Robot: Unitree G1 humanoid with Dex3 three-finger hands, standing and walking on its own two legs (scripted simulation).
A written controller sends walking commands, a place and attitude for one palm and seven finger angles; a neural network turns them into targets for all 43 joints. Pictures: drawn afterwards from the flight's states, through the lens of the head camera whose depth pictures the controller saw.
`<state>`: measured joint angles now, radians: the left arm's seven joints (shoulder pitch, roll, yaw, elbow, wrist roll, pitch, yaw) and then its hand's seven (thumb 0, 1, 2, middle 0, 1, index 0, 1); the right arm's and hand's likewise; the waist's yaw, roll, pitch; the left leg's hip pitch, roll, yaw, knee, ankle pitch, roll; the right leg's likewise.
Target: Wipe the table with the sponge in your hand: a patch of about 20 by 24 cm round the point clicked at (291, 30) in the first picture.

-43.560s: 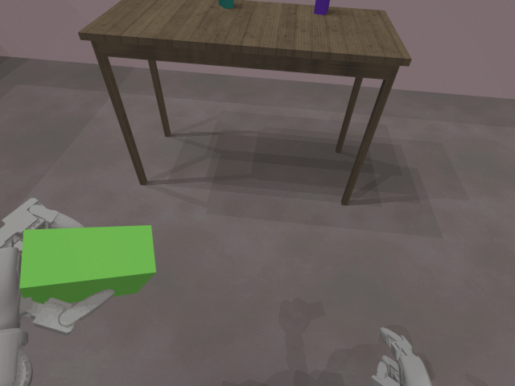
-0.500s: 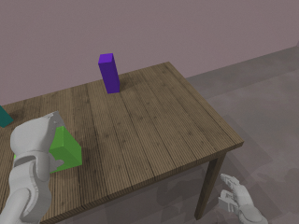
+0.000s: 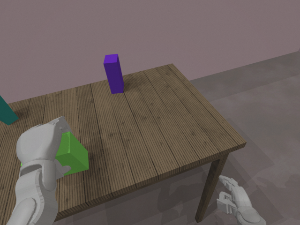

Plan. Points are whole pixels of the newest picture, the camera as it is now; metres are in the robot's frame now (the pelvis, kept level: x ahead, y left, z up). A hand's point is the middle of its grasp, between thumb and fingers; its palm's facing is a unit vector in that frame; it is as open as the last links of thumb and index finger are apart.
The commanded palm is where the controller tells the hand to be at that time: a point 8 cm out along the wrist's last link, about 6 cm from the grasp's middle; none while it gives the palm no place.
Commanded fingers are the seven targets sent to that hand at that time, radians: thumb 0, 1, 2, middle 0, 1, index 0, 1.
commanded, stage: lift the sponge slowly off the table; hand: left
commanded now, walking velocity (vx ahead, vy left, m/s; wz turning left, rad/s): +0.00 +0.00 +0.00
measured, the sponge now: (63, 160) +0.24 +0.28 +0.07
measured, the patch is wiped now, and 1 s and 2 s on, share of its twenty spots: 1.00 1.00 1.00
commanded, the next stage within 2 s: bring the sponge back beside the body in 1.98 s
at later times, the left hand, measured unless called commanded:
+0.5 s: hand (58, 153) +0.22 +0.25 +0.13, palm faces +0.15 -0.14 -0.98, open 10.0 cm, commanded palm +0.18 +0.25 +0.20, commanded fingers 0.00 0.10 1.30 -1.20 -1.60 -1.20 -1.60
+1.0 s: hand (57, 143) +0.23 +0.25 +0.16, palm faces +0.15 -0.07 -0.99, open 10.0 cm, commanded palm +0.19 +0.25 +0.23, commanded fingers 0.00 0.10 1.30 -1.20 -1.60 -1.20 -1.60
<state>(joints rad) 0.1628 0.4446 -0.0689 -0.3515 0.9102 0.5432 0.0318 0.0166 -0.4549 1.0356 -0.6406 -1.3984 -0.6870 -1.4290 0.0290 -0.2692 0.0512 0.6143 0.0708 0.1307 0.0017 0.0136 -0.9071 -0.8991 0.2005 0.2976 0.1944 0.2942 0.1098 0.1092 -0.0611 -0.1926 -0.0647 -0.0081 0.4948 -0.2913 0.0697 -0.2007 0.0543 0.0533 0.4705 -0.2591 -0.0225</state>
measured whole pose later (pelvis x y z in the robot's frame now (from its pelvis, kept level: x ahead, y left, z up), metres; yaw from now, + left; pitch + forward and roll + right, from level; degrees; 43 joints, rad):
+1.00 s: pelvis -0.02 -0.04 +0.00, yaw +0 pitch -4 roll +0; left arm -0.03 0.57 -0.05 -0.21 0.84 0.53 -0.10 0.00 -0.50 1.04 -0.72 -1.32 -0.77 -1.35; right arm -0.01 -0.27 0.07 0.66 0.06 0.07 -0.05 0.01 -0.91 -0.90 0.20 0.30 0.20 0.29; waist 0.12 0.12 -0.02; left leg -0.14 -0.03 -0.03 0.44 -0.23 0.01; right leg -0.16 0.09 0.03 0.44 -0.21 -0.08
